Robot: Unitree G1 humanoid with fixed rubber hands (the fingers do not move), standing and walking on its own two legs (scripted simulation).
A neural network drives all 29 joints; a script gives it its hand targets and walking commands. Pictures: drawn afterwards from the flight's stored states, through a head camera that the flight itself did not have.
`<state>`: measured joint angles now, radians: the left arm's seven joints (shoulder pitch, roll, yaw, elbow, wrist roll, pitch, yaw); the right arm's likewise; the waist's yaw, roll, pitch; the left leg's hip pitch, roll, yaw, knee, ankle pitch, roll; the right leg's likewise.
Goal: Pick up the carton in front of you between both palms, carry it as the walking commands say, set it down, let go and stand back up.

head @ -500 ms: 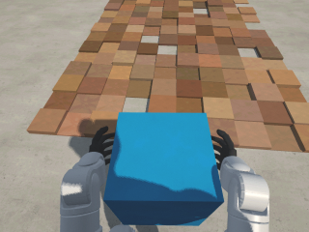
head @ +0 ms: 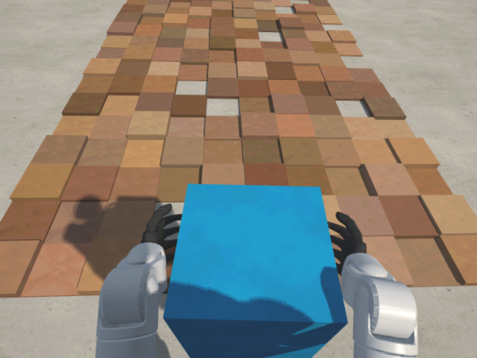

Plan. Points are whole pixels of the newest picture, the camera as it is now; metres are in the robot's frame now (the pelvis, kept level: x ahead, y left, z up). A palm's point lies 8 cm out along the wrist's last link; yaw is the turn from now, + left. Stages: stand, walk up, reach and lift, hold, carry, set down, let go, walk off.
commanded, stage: carry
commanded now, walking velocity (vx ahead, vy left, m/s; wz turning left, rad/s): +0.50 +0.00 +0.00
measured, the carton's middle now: (251, 277) +0.26 -0.01 +0.00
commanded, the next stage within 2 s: none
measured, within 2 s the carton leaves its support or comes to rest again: neither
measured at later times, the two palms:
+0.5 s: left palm (191, 69) +0.66 +0.13 +0.14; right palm (323, 72) +0.69 -0.17 +0.14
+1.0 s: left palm (204, 6) +1.06 +0.14 +0.14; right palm (301, 11) +1.05 -0.16 +0.14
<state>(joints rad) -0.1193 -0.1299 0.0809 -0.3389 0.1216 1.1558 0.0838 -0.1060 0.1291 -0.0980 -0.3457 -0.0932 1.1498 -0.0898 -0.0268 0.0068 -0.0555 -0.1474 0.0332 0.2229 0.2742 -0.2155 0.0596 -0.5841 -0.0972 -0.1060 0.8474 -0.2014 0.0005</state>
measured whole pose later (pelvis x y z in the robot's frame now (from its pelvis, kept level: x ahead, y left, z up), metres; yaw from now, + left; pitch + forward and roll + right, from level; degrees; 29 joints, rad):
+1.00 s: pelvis +0.66 +0.00 +0.00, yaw +1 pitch +7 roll -2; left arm -0.82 -0.06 0.31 -0.18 0.09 1.29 0.14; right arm -0.78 0.07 -0.32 -0.19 -0.05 1.26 -0.15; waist -0.07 -0.01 0.12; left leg -0.25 0.02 0.10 0.47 -0.35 0.05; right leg -0.78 -0.03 -0.06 0.98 -0.29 -0.05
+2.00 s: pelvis +1.31 -0.01 +0.02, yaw +2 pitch +6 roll -2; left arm -0.68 -0.04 0.24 0.12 0.10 1.19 0.13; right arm -0.66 0.01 -0.22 0.11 -0.04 1.18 -0.13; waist -0.02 0.04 -0.01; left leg -0.18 0.04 0.06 0.77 -0.37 0.01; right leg -0.44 0.03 -0.14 0.44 -0.32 -0.04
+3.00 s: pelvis +2.00 -0.02 +0.01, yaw +3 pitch +4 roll +1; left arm -0.61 -0.01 0.19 0.10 0.03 1.16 0.13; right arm -0.60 0.03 -0.21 0.06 -0.09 1.19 -0.11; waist 0.07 -0.01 0.00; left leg -0.72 0.06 0.03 1.10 -0.32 0.02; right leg -0.25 0.05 -0.15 0.46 -0.30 -0.12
